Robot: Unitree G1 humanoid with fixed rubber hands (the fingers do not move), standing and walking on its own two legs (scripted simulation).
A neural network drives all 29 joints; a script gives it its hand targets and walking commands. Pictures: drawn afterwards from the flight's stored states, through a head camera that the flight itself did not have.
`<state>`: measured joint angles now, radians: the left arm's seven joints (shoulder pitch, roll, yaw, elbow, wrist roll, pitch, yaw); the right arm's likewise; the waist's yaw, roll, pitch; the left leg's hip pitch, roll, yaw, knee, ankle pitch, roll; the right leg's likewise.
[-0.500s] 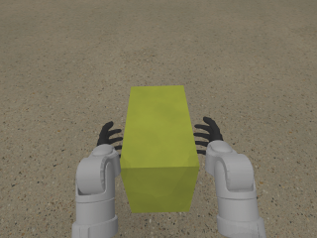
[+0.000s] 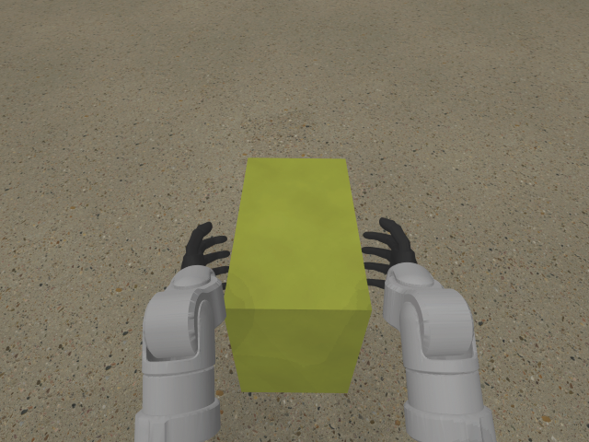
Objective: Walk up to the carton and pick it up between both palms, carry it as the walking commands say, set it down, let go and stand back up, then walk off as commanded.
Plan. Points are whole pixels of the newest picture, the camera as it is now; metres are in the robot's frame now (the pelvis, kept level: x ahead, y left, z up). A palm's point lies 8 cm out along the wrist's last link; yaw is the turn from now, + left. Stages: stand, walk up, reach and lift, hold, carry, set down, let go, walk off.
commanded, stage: carry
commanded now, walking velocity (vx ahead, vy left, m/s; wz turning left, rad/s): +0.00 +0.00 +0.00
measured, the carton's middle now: (295, 270) +0.40 +0.02 -0.03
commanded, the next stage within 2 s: none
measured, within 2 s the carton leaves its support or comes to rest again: neither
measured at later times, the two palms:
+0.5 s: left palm (208, 149) +0.56 +0.16 +0.09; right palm (356, 146) +0.57 -0.09 +0.09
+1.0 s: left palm (224, 90) +0.80 +0.17 +0.06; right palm (340, 87) +0.81 -0.09 +0.06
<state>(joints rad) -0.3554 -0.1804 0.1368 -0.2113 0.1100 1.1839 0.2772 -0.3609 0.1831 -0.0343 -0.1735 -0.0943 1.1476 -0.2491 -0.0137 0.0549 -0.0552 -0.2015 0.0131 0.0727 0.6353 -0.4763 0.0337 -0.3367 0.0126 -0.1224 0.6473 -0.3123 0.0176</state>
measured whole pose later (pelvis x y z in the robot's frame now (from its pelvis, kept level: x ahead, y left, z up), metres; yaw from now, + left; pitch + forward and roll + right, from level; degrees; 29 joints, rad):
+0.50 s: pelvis +0.25 +0.02 +0.01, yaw +2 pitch +5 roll +0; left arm -0.36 -0.18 0.14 -0.15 0.12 1.11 0.25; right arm -0.34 0.18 -0.05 -0.15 -0.09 1.09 -0.23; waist -0.01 0.01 -0.03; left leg -0.21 -0.04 0.07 0.68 -0.36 -0.01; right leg -0.35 0.00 -0.11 0.62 -0.23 -0.04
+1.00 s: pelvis +0.49 +0.03 +0.01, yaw +2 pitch +7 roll +1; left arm -0.34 -0.18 0.14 0.01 0.14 0.96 0.21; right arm -0.30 0.16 -0.07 -0.04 -0.11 0.96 -0.19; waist -0.01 -0.02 -0.05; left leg -0.30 -0.03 0.07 0.75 -0.46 -0.02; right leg -0.20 -0.04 -0.11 0.61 -0.41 -0.04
